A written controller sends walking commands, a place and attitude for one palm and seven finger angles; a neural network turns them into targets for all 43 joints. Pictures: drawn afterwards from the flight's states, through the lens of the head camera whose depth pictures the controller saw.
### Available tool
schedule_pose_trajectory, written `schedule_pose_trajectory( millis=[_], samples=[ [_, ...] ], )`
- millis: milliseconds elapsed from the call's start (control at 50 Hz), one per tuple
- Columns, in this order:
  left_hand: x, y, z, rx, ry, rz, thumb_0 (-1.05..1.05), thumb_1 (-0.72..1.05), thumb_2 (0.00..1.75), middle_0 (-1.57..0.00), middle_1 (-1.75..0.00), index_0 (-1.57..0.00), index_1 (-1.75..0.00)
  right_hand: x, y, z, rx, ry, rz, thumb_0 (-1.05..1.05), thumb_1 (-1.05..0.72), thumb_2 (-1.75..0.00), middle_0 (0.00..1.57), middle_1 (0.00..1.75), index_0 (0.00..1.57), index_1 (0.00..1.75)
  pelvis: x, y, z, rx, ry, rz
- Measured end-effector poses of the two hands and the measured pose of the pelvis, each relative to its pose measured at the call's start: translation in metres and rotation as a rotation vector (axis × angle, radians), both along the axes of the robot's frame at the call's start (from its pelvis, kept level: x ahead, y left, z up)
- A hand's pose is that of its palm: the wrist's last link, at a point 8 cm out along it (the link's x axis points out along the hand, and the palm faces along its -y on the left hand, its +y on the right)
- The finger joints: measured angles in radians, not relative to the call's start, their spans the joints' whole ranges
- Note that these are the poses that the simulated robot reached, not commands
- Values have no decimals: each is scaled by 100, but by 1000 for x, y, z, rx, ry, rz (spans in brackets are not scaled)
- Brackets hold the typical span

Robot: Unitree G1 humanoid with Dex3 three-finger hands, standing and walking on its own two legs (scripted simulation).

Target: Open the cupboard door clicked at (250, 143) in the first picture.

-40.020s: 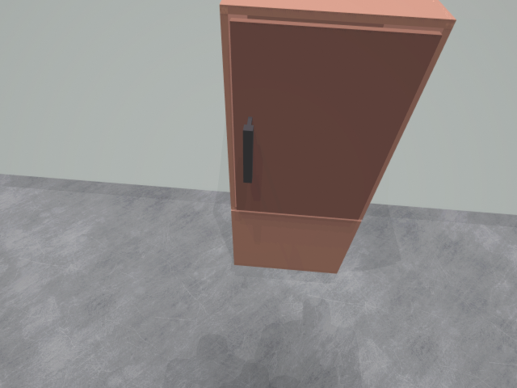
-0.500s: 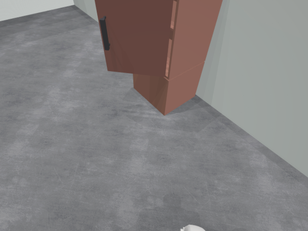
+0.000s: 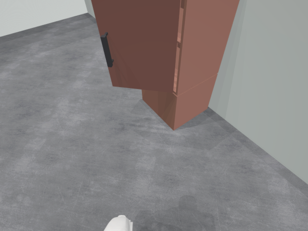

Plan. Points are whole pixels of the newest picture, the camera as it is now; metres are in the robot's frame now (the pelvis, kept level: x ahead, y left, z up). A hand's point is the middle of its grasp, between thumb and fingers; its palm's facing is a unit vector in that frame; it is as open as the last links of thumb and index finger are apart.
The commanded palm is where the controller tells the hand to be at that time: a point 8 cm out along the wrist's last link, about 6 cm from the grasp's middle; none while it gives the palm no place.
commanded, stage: take the last steps up to it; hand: left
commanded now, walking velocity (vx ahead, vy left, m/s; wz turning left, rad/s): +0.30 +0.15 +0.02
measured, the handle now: (108, 50) +0.98 +0.31 -0.07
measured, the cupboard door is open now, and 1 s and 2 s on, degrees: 43 43 43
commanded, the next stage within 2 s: come to a stop and stand still in 0.80 s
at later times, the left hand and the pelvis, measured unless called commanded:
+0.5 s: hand (76, 196) +0.25 +0.29 -0.18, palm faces +0.02 -0.98 -0.19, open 7.4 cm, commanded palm none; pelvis +0.19 +0.10 -0.01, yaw -2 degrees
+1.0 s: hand (89, 157) +0.39 +0.28 -0.18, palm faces +0.00 -0.98 -0.21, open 7.2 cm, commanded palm none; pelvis +0.36 +0.10 -0.01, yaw -3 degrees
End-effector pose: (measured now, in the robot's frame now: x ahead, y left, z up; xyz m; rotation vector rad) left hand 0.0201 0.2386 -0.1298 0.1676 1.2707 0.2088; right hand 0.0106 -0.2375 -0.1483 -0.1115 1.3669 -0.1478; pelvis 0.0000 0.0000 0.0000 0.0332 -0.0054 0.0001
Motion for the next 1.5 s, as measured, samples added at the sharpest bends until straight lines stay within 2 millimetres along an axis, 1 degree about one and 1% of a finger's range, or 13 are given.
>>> schedule_pose_trajectory(
  millis=[180,280,340,500,620,720,780,840,1020,1160,1280,1400,1500],
  samples=[
    [-32,19,-18,-91,235,128,0,92,90,-20,-29,-20,-29,154,53,5,-5,-150,145,1,-91,-90,19,30,20,30,71,45,-9,-22,17,21],
    [-8,46,-39,-126,331,128,1,91,90,-20,-29,-20,-29,212,90,-2,-36,-237,159,0,-91,-90,19,30,20,30,111,78,-26,-24,11,8],
    [42,65,-38,-110,282,87,1,91,90,-20,-29,-20,-29,214,105,1,-34,-216,124,0,-91,-90,20,30,20,30,131,88,-20,-19,10,-10],
    [221,96,-19,-50,-10,-46,1,92,90,-20,-29,-19,-29,188,103,3,-65,-66,10,-1,-94,-90,20,30,20,30,185,103,-8,-5,7,-36],
    [336,88,-5,-22,-151,-150,1,92,90,-19,-29,-19,-29,162,110,-9,-15,107,-67,0,-92,-90,20,30,20,30,233,98,-13,5,1,-54],
    [401,68,-10,-11,-218,-203,1,91,90,-20,-29,-19,-29,163,112,-25,37,221,-117,0,-91,-90,20,30,20,30,276,84,-28,-3,-7,-62],
    [404,61,-11,-24,-200,-179,1,91,90,-20,-29,-19,-29,191,108,-23,41,225,-117,1,-91,-90,20,30,20,30,294,80,-23,-17,-17,-50],
    [391,58,-11,-37,-120,-136,0,91,90,-20,-29,-20,-29,237,102,-15,26,164,-102,1,-91,-90,20,30,20,30,312,80,-14,-20,-8,-50],
    [365,95,-22,-40,75,-39,-1,94,90,-20,-29,-20,-29,379,104,0,-44,-53,-17,1,-93,-90,20,30,20,30,367,101,-9,-35,1,-57],
    [371,110,-44,-69,169,-18,1,92,90,-20,-29,-19,-29,443,125,3,-88,-131,21,1,-92,-90,20,30,20,30,394,119,-18,-29,3,-71],
    [392,113,-34,-45,155,-68,1,91,90,-20,-29,-19,-29,447,124,3,-84,-154,-7,0,-91,-90,20,30,21,30,380,117,-14,-45,20,-96],
    [414,107,-22,13,52,-112,1,91,90,-20,-29,-19,-29,412,94,-8,-76,-122,-51,0,-90,-90,20,30,21,30,363,99,-18,-44,18,-111],
    [407,87,-17,41,3,-131,1,91,90,-20,-29,-19,-29,376,65,-18,-51,-59,-87,0,-90,-90,20,30,21,30,357,79,-22,-20,1,-95]
  ],
)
